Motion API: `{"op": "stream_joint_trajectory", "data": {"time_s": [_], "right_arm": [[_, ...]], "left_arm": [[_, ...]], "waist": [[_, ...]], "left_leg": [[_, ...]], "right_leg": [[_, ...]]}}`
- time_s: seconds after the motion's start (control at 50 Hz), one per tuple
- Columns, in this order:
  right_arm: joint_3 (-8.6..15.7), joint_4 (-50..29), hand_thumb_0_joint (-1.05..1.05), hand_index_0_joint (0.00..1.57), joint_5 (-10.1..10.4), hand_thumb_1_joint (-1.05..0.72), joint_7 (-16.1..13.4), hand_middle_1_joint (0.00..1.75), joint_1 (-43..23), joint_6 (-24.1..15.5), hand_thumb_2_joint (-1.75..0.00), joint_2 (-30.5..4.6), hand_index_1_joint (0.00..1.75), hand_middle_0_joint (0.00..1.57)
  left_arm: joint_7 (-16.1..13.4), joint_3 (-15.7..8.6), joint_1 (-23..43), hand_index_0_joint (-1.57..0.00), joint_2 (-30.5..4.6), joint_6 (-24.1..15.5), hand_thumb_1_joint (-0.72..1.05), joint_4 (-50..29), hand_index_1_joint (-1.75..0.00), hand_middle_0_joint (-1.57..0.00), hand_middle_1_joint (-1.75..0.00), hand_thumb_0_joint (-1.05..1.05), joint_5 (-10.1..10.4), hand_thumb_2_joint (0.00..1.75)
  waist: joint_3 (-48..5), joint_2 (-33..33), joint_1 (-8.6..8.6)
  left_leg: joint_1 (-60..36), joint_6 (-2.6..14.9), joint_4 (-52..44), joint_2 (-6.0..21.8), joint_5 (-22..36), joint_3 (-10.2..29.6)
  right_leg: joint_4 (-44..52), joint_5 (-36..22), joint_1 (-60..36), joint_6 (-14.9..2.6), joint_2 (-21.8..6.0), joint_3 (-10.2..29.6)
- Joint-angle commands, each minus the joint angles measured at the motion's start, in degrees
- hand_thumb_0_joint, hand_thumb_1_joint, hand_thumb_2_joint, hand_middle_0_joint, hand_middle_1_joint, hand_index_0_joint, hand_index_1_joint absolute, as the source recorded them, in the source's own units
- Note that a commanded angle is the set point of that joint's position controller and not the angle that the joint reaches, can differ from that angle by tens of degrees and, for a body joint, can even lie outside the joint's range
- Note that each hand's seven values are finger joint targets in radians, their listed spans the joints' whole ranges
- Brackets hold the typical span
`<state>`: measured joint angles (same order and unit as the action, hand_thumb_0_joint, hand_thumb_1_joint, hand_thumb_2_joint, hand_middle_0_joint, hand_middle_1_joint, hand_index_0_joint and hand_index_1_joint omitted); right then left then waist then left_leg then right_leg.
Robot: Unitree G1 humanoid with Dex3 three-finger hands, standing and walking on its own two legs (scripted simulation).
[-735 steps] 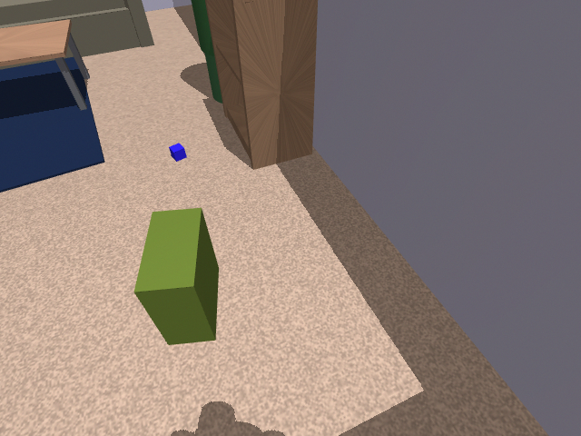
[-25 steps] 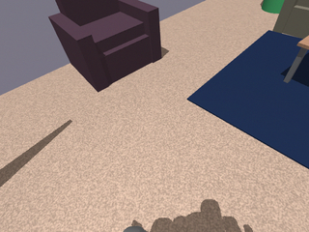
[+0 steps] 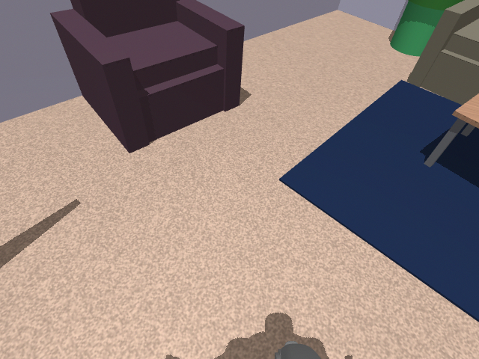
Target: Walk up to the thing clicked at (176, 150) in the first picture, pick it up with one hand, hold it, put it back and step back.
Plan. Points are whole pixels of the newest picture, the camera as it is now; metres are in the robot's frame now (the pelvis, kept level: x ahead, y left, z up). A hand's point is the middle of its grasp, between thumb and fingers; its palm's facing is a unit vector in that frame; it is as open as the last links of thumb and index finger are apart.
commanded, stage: walk up
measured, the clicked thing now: out of the picture -0.24 -1.43 -0.74
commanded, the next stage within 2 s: stand in 1.72 s
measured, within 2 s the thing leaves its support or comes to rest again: neither
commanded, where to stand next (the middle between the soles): +0.27 -0.03 m, yaw +0 degrees
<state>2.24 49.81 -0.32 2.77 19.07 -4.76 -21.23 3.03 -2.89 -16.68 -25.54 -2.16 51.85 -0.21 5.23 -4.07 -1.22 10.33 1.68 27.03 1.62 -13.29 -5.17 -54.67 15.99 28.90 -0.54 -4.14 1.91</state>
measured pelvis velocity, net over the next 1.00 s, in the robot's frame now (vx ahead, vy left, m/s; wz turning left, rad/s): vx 0.19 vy -0.02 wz -0.01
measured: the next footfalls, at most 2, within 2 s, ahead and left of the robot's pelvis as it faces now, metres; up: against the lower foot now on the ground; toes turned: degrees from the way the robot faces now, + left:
right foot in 0.20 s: +0.22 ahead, -0.16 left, +0.00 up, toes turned -2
left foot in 0.64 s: +0.32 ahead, +0.10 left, +0.00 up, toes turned +1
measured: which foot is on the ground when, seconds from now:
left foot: down 0.00-0.24, up 0.26-0.62, down 0.64-1.00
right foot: up 0.00-0.18, down 0.20-1.00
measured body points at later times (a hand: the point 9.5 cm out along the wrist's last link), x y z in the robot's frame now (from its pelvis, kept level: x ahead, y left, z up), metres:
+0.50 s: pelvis +0.15 -0.05 +0.00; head +0.16 -0.08 +0.45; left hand +0.21 +0.27 -0.09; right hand +0.22 -0.36 -0.13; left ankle +0.23 +0.12 -0.68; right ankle +0.17 -0.16 -0.74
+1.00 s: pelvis +0.19 -0.02 -0.01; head +0.19 -0.02 +0.44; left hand +0.22 +0.29 -0.14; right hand +0.30 -0.31 -0.13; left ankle +0.28 +0.10 -0.74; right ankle +0.18 -0.16 -0.74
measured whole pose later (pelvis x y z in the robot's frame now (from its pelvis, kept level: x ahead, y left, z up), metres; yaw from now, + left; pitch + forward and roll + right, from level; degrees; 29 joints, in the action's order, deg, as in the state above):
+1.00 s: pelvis +0.19 -0.02 -0.01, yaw +0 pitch -3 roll -1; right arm 0.1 57.0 0.1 1.7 5.7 0.1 -19.7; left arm 0.3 -0.3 -13.4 -21.0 -0.8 61.0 -0.7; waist 2.9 1.3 0.9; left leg 20.1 -0.1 31.7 2.6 -9.0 -0.1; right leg -32.0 17.7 11.3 0.8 -0.6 -1.9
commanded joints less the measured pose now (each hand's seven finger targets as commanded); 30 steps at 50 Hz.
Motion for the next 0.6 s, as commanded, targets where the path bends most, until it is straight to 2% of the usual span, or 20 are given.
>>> {"op": "stream_joint_trajectory", "data": {"time_s": [0.0, 0.06, 0.12, 0.14, 0.16, 0.18, 0.2, 0.22, 0.24, 0.26, 0.28, 0.32, 0.34, 0.38, 0.4, 0.44, 0.48, 0.54, 0.56, 0.58], "right_arm": [[5.34, -4.55, 0.0, 0.2, -0.09, -0.9, -1.26, 0.3, 0.45, -1.36, -0.9, -17.54, 0.3, 0.2], [5.5, -4.88, 0.0, 0.2, -0.07, -0.9, -1.02, 0.3, 0.31, -0.99, -0.9, -17.8, 0.3, 0.2], [5.21, -5.53, 0.0, 0.2, -0.15, -0.9, -0.93, 0.3, -0.81, -0.42, -0.9, -17.34, 0.3, 0.2], [5.08, -5.83, 0.0, 0.2, -0.06, -0.9, -1.02, 0.3, -0.86, -0.16, -0.9, -17.11, 0.3, 0.2], [4.67, -6.22, 0.0, 0.2, -0.08, -0.9, -1.04, 0.3, -1.62, 0.15, -0.9, -16.1, 0.3, 0.2], [3.68, -6.31, 0.0, 0.2, 0.03, -0.9, -1.03, 0.3, 0.37, 0.27, -0.9, -13.37, 0.3, 0.2], [2.37, -6.9, 0.0, 0.2, 0.19, -0.9, -1.07, 0.3, 2.93, 0.16, -0.9, -9.89, 0.3, 0.2], [1.71, -7.11, 0.0, 0.2, 0.23, -0.9, -0.98, 0.3, 4.42, 0.6, -0.9, -8.73, 0.3, 0.2], [3.35, -5.65, 0.0, 0.2, -0.01, -0.9, -1.71, 0.3, 2.42, 1.19, -0.9, -15.09, 0.3, 0.2], [3.7, -5.07, 0.0, 0.2, -0.13, -0.9, -2.05, 0.3, 1.33, 1.18, -0.9, -16.06, 0.3, 0.2], [3.6, -4.0, 0.0, 0.2, 0.52, -0.9, -2.01, 0.3, 0.87, 1.27, -0.9, -15.46, 0.3, 0.2], [3.21, -2.4, 0.0, 0.2, 1.05, -0.9, -1.49, 0.3, 3.1, 1.98, -0.9, -13.29, 0.3, 0.2], [3.21, -2.41, 0.0, 0.2, 0.76, -0.9, -1.15, 0.3, 3.2, 2.28, -0.9, -12.85, 0.3, 0.2], [3.45, -2.36, 0.0, 0.2, 0.46, -0.9, -0.6, 0.3, 2.85, 2.74, -0.9, -12.53, 0.3, 0.2], [3.54, -2.44, 0.0, 0.2, 0.19, -0.9, -0.45, 0.3, 2.31, 2.88, -0.9, -12.18, 0.3, 0.2], [3.66, -2.2, 0.0, 0.2, -0.23, -0.9, -0.65, 0.3, 0.62, 3.01, -0.9, -11.75, 0.3, 0.2], [3.2, -2.4, 0.0, 0.2, -0.48, -0.9, -0.77, 0.3, -1.74, 2.95, -0.9, -10.41, 0.3, 0.2], [2.91, -1.28, 0.0, 0.2, -0.21, -0.9, -1.43, 0.3, -3.25, 2.25, -0.9, -9.61, 0.3, 0.2], [2.87, -0.5, 0.0, 0.2, -0.24, -0.9, -1.72, 0.3, -2.52, 1.98, -0.9, -9.37, 0.3, 0.2], [3.13, 0.6, 0.0, 0.2, -0.36, -0.9, -2.13, 0.3, -0.48, 1.63, -0.9, -9.85, 0.3, 0.2]], "left_arm": [[0.48, -2.86, 1.61, -0.2, -8.94, -1.04, 0.9, -4.41, -0.3, -0.2, -0.3, 0.0, -0.38, 0.9], [0.87, -2.77, 4.37, -0.2, -7.93, -1.38, 0.9, -4.87, -0.3, -0.2, -0.3, 0.0, -0.44, 0.9], [0.62, -2.96, 3.32, -0.2, -7.66, -2.23, 0.9, -4.05, -0.3, -0.2, -0.3, 0.0, -0.39, 0.9], [0.35, -3.17, 1.08, -0.2, -7.67, -2.54, 0.9, -3.11, -0.3, -0.2, -0.3, 0.0, -0.41, 0.9], [-0.01, -3.49, -1.73, -0.2, -8.47, -2.87, 0.9, -2.09, -0.3, -0.2, -0.3, 0.0, -0.55, 0.9], [-0.71, -4.36, -6.51, -0.2, -10.45, -3.48, 0.9, -0.7, -0.3, -0.2, -0.3, 0.0, -0.68, 0.9], [-1.51, -5.83, -11.49, -0.2, -14.26, -3.95, 0.9, -0.14, -0.3, -0.2, -0.3, 0.0, -0.99, 0.9], [-1.99, -6.15, -9.96, -0.2, -17.53, -4.27, 0.9, -2.24, -0.3, -0.2, -0.3, 0.0, -0.94, 0.9], [-1.96, -6.06, -8.07, -0.2, -17.99, -3.8, 0.9, -2.27, -0.3, -0.2, -0.3, 0.0, -0.12, 0.9], [-2.05, -5.78, -6.26, -0.2, -16.66, -3.62, 0.9, -3.3, -0.3, -0.2, -0.3, 0.0, 0.44, 0.9], [-2.27, -5.12, -5.54, -0.2, -14.4, -3.62, 0.9, -3.51, -0.3, -0.2, -0.3, 0.0, 1.05, 0.9], [-2.59, -4.07, -2.81, -0.2, -12.26, -3.75, 0.9, -4.11, -0.3, -0.2, -0.3, 0.0, 1.07, 0.9], [-2.53, -3.91, -2.15, -0.2, -12.37, -3.91, 0.9, -4.48, -0.3, -0.2, -0.3, 0.0, 0.71, 0.9], [-2.5, -3.85, -2.72, -0.2, -11.68, -4.16, 0.9, -5.36, -0.3, -0.2, -0.3, 0.0, 0.41, 0.9], [-2.48, -3.9, -1.56, -0.2, -11.86, -4.19, 0.9, -6.07, -0.3, -0.2, -0.3, 0.0, 0.11, 0.9], [-2.77, -3.67, -0.24, -0.2, -11.35, -3.78, 0.9, -6.73, -0.3, -0.2, -0.3, 0.0, -0.16, 0.9], [-2.97, -3.14, 0.47, -0.2, -11.01, -3.31, 0.9, -7.25, -0.3, -0.2, -0.3, 0.0, -0.66, 0.9], [-3.53, -2.57, 1.13, -0.2, -10.81, -2.52, 0.9, -6.42, -0.3, -0.2, -0.3, 0.0, -0.24, 0.9], [-3.65, -2.47, 1.71, -0.2, -11.0, -2.04, 0.9, -6.26, -0.3, -0.2, -0.3, 0.0, 0.14, 0.9], [-3.77, -2.14, 3.44, -0.2, -10.51, -1.55, 0.9, -6.31, -0.3, -0.2, -0.3, 0.0, 0.52, 0.9]], "waist": [[0.42, 12.95, -0.72], [1.72, 12.58, -0.92], [-0.36, 11.67, 0.11], [-1.58, 10.18, 1.45], [-3.37, 7.5, 2.93], [-7.78, 1.24, 4.89], [-11.25, -9.79, 6.66], [-9.54, -13.15, 5.14], [-7.68, -7.1, 5.94], [-5.32, -5.52, 5.2], [-2.84, -2.46, 4.79], [-1.8, -4.74, 1.93], [-1.78, -5.61, 1.53], [-1.48, -5.35, 1.85], [-1.01, -5.28, 1.32], [0.62, -5.07, 1.31], [0.48, -5.4, 1.82], [-3.63, -3.94, 2.09], [-5.38, -2.22, 1.42], [-6.81, -0.31, -0.24]], "left_leg": [[-1.07, 10.94, -14.84, 13.19, -3.46, 11.17], [1.06, 10.35, -14.11, 13.11, -5.48, 10.1], [1.42, 9.74, -8.63, 12.74, 2.06, 8.51], [2.58, 8.91, -5.02, 12.74, 3.15, 8.21], [3.93, 7.72, 0.27, 10.91, 3.93, 6.16], [5.34, 5.98, 12.02, 7.55, 7.11, 3.27], [12.37, 3.66, 26.39, 2.93, -0.67, 0.43], [24.89, 1.09, 34.65, -3.3, -17.05, 2.44], [26.52, 1.03, 38.0, -0.97, -17.19, 5.89], [27.15, 0.75, 38.91, 1.3, -15.98, 7.62], [25.63, 0.47, 38.48, 1.58, -12.79, 10.77], [21.12, 0.02, 34.59, 1.91, -8.23, 10.18], [19.71, -0.2, 34.07, 1.37, -6.53, 9.06], [19.64, -0.82, 31.69, 0.64, -3.14, 8.76], [19.87, -1.52, 29.19, 1.02, -2.5, 8.65], [18.51, -2.66, 24.11, 1.55, -2.07, 7.98], [13.59, -2.69, 17.84, 2.63, -0.57, 6.07], [5.71, -2.09, 10.26, 1.57, 4.99, 4.66], [2.65, -1.29, 6.11, 0.37, 8.43, 3.49], [-1.49, -0.52, 1.99, -0.53, 12.24, 2.94]], "right_leg": [[8.45, -3.34, 2.84, 0.69, -2.16, -1.14], [15.27, -5.88, -0.73, -0.01, -1.97, -2.84], [20.61, -5.31, -7.51, -0.45, 0.11, -4.5], [23.39, -5.93, -12.86, -0.65, 0.87, -4.79], [26.06, -6.66, -18.09, -0.85, 2.25, -5.9], [28.92, -4.28, -26.89, -1.86, 2.13, -3.78], [33.37, 2.54, -33.2, -3.92, -6.33, 9.27], [38.81, 6.55, -37.05, -8.84, -17.87, 30.55], [39.31, 5.49, -34.19, -14.13, -20.9, 34.96], [38.72, 0.74, -30.69, -15.69, -20.37, 31.79], [38.48, -6.19, -27.28, -12.61, -16.69, 23.57], [37.68, -14.64, -22.28, -7.66, -10.87, 11.74], [37.79, -15.96, -20.49, -8.58, -9.74, 9.31], [38.54, -16.1, -19.85, -9.0, -8.63, 6.24], [39.26, -14.23, -18.75, -10.33, -8.87, 5.08], [38.93, -15.28, -15.77, -11.14, -9.42, 2.73], [36.9, -18.57, -12.17, -11.47, -10.14, 0.71], [28.5, -30.64, -12.72, -10.42, -10.0, -0.46], [24.47, -30.82, -13.11, -9.39, -9.2, -1.37], [19.83, -26.46, -11.71, -8.05, -8.16, -1.96]]}}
